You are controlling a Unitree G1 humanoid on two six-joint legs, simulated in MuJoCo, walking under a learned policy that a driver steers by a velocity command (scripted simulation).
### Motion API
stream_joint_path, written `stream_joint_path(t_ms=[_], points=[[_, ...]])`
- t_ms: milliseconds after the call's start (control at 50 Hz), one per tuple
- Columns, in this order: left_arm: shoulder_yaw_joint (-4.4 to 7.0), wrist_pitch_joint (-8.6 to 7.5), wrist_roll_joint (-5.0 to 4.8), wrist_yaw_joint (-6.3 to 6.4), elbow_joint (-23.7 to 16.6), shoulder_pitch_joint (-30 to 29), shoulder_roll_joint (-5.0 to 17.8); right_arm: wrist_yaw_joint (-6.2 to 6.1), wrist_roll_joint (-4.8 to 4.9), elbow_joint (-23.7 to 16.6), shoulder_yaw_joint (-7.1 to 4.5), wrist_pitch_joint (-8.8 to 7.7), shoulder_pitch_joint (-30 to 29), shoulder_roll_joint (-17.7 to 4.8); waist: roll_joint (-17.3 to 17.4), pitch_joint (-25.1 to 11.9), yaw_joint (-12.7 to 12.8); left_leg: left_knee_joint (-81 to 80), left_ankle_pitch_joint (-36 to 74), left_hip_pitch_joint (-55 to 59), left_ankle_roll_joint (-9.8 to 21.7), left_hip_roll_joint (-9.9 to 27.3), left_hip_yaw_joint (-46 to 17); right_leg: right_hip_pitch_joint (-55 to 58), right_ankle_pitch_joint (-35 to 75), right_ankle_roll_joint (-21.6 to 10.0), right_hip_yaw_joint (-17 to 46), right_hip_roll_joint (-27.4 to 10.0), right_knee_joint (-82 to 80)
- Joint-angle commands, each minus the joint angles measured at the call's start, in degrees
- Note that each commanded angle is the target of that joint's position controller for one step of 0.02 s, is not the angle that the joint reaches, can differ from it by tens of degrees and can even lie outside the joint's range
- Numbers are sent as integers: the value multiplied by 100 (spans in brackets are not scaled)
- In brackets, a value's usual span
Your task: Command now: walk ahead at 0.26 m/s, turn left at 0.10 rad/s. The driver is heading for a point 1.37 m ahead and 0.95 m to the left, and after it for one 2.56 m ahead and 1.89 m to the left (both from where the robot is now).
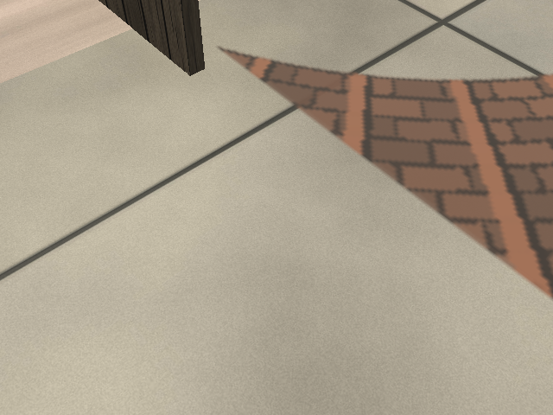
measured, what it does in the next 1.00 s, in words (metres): walks ahead, turning left: right foot, then left foot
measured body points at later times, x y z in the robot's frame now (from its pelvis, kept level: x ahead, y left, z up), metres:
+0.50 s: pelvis +0.10 -0.02 -0.01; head +0.14 -0.01 +0.44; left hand +0.18 +0.28 -0.11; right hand +0.31 -0.27 -0.11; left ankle +0.09 +0.11 -0.71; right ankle +0.18 -0.13 -0.75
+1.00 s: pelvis +0.11 +0.01 -0.01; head +0.13 +0.04 +0.44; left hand +0.10 +0.33 -0.11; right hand +0.39 -0.16 -0.09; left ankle +0.08 +0.10 -0.75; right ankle +0.20 -0.12 -0.72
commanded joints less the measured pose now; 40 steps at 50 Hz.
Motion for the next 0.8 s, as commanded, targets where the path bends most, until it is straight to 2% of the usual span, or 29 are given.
stream_joint_path(t_ms=[20,100,140,160,180,200,220,240,260,280,320,360,420,480,520,560,580,600,620,640,660,680,700,740,800], points=[[0,-84,16,-20,-277,92,139,-84,91,-360,-257,12,-404,-1105,852,-657,252,-395,3843,64,1024,1197,-822,738,939,139,-156,175,-1089],[77,-40,-28,-32,-421,-459,361,-173,185,-254,-295,195,-149,-1185,872,-623,149,-56,2767,178,820,1206,-1179,1040,1434,53,31,372,-1980],[154,-72,-16,-31,-374,-275,483,-229,207,-322,-288,262,-315,-1138,880,-622,374,280,1995,55,616,1116,-1435,1608,1841,-95,75,352,-2648],[207,-98,31,-7,-340,-131,607,-241,196,-355,-253,273,-304,-997,777,-679,453,614,1564,-143,419,895,-1420,2115,2338,-252,109,165,-3018],[287,-99,128,62,-371,147,943,-234,88,-477,-160,250,-249,-691,213,-1108,495,1510,523,-640,154,515,-1187,3038,3727,-585,731,-708,-2887],[328,18,181,120,-438,266,1153,-219,7,-449,-47,233,532,-326,-1101,-1674,265,2890,-2620,-1735,-204,-83,-618,4159,5397,-1424,1851,-2052,-2571],[296,124,101,85,-352,422,894,-236,113,-409,-121,291,707,-694,-1227,-1905,389,3923,-3247,-2161,-397,22,-454,3997,4560,-1850,2430,-2402,-2802],[229,159,41,68,-377,249,664,-271,152,-395,-243,386,475,-1026,-737,-1486,410,4496,-2883,-2414,-505,208,-466,3646,3520,-1721,2134,-2049,-3009],[183,171,27,62,-383,-70,535,-321,156,-406,-292,502,268,-1055,-532,-1161,337,4706,-2498,-2551,-584,332,-408,3254,2853,-1529,1704,-1756,-3151],[146,174,19,49,-403,-374,455,-369,135,-399,-324,634,230,-1048,-497,-918,256,4760,-2204,-2451,-673,436,-404,2784,2459,-1434,1334,-1574,-3314],[174,170,98,54,-335,-671,538,-391,108,-500,-307,781,217,-858,-642,-649,114,4682,-1712,-1963,-773,478,-211,1961,2199,-1426,738,-1318,-3609],[192,162,112,90,-248,-696,531,-368,100,-632,-285,799,89,-711,-669,-623,135,4259,-1452,-1806,-776,512,-87,1873,2141,-1479,388,-1274,-3703],[245,185,64,136,-143,-713,650,-264,72,-862,-214,785,-262,-586,-588,-746,242,3360,-1180,-1459,-675,649,2,1977,2244,-1540,105,-1393,-3677],[317,235,14,108,-35,-653,860,-150,79,-1018,-220,794,-428,-698,-593,-818,306,2725,-1077,-1072,-517,629,182,2081,2305,-1542,4,-1571,-3596],[349,257,-64,83,38,-642,958,-87,86,-1081,-254,819,-433,-782,-595,-791,265,2215,-994,-847,-359,585,284,2178,2222,-1420,-40,-1653,-3435],[360,284,-181,80,125,-685,960,-46,69,-1014,-299,829,-187,-799,-488,-779,65,1193,-343,-216,-94,397,467,1997,1816,-1068,-304,-1507,-2984],[332,299,-187,71,263,-421,796,-74,34,-976,-363,828,-41,-948,-187,-732,57,678,126,247,104,358,263,1658,1234,-686,-582,-1276,-2487],[253,314,-21,39,269,-227,468,-171,33,-1054,-504,817,33,-1494,1229,-615,213,30,1595,851,558,1422,-1302,611,-138,-69,-1242,-633,-1021],[238,304,99,91,-71,-608,471,-180,-99,-1272,-562,753,-162,-1980,2159,-432,123,-200,2259,741,1701,2590,-2942,-688,-1933,282,-946,240,230],[315,306,66,131,-98,-985,701,-144,-206,-1284,-490,621,-101,-1658,1435,-645,-153,-279,1892,556,1841,2399,-2768,-688,-1920,220,-175,157,1067],[353,328,-35,143,-58,-891,734,-144,-176,-1260,-433,520,-316,-1510,1228,-583,52,-227,1659,479,1529,2073,-2274,-687,-1418,125,3,72,1259],[379,351,-30,188,103,-673,713,-167,-62,-1304,-414,487,-633,-1370,917,-581,220,-149,1362,489,1206,1773,-1966,-684,-979,117,67,16,1182],[403,367,16,222,163,-595,770,-197,39,-1344,-358,493,-818,-1227,937,-585,276,-107,1501,487,1074,1680,-1843,-666,-701,158,88,10,1135],[397,337,-2,196,197,-476,688,-256,29,-1388,-300,522,-816,-1134,962,-758,352,-46,1948,408,1073,1483,-1684,-328,-347,252,56,151,1230],[342,299,-63,169,173,-583,547,-310,46,-1403,-327,553,-676,-1182,927,-794,259,22,1807,680,1075,1386,-1763,-298,-112,338,97,235,413]])
Velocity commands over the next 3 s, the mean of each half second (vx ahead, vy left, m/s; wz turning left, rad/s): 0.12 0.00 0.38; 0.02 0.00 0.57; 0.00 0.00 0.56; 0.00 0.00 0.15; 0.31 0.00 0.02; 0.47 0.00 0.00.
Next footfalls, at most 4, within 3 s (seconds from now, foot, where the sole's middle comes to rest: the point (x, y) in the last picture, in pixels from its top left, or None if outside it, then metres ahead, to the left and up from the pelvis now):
0.18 right None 0.22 -0.12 -0.78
0.58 left None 0.12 0.12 -0.78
1.08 right None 0.22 -0.08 -0.78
1.48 left None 0.04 0.12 -0.78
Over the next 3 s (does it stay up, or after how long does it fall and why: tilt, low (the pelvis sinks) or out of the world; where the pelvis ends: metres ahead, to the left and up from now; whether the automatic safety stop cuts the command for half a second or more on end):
stays up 0.37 0.31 0.00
